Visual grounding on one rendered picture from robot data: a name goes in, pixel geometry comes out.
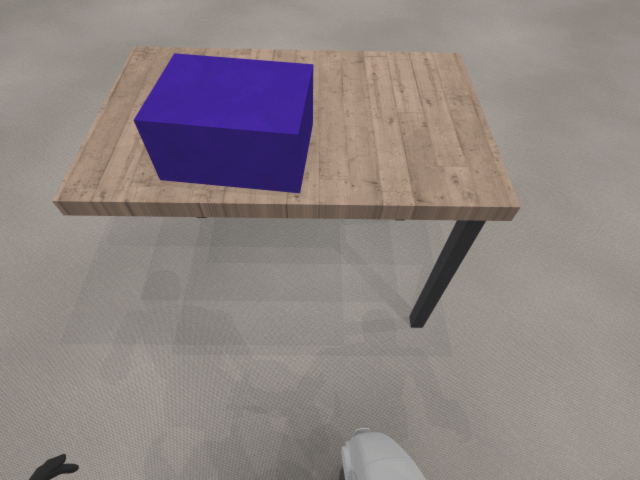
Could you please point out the left robot hand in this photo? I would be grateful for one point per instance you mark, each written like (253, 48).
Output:
(53, 467)

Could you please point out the table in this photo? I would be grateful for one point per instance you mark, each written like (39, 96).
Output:
(395, 135)

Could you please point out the right robot shin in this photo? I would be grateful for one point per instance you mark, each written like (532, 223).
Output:
(360, 431)

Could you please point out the right robot thigh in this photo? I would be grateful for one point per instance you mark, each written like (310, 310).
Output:
(376, 456)

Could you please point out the carton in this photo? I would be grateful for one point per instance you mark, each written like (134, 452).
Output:
(230, 122)

